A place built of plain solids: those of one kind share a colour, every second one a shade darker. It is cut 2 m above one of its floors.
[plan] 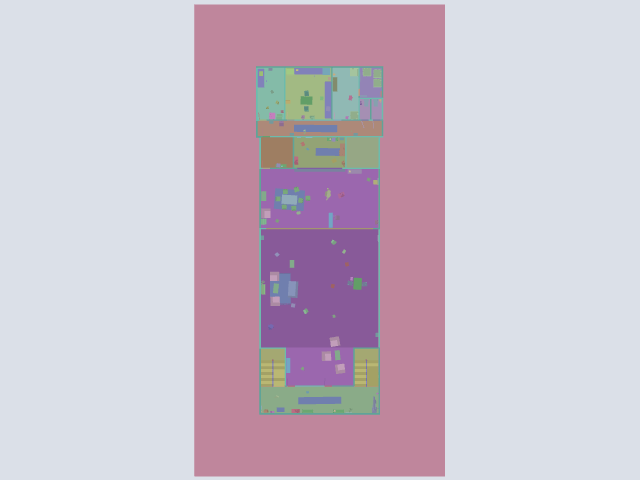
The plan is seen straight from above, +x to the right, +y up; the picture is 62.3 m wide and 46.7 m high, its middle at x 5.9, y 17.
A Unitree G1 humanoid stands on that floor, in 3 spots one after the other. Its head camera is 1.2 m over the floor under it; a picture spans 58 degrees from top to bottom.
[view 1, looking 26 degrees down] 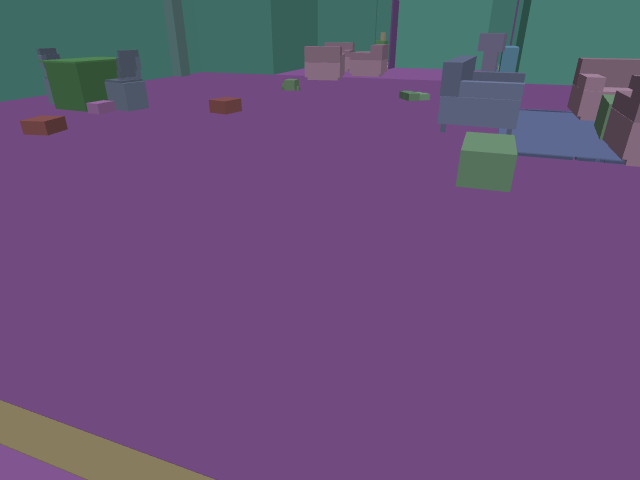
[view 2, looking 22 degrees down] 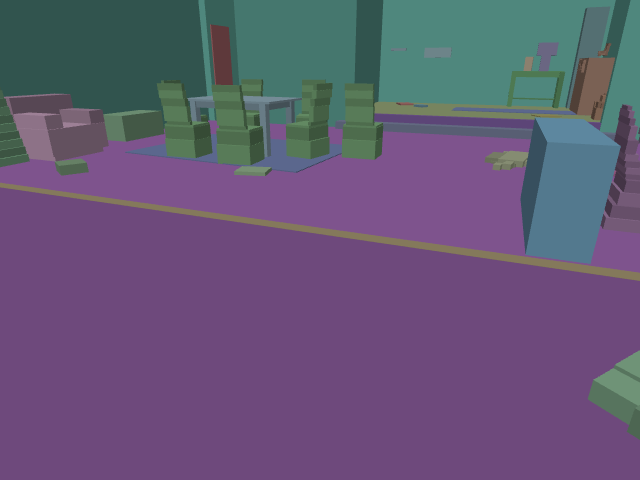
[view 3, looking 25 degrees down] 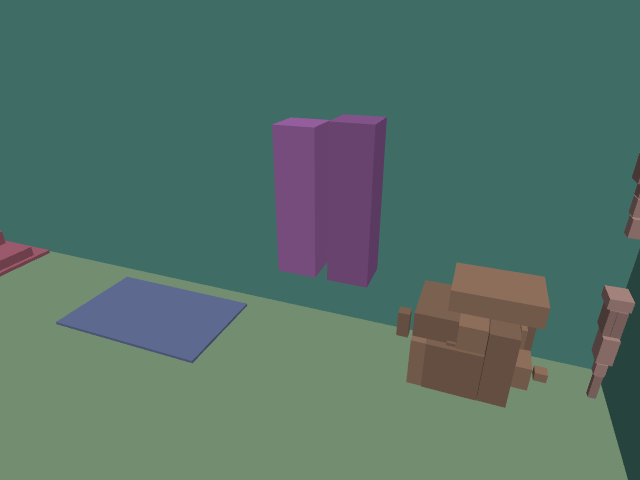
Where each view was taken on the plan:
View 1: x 3.27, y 18.73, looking -70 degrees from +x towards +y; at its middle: floor_body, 2.74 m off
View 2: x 6.47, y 15.18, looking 112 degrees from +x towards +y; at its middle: floor_body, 3.20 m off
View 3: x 0.71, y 1.81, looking -69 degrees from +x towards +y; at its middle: fire_point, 1.77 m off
